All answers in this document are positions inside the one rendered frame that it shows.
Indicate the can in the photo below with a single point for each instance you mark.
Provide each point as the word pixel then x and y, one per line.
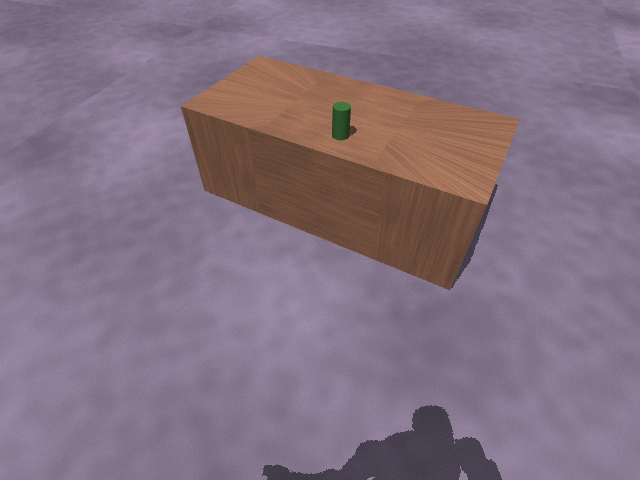
pixel 341 120

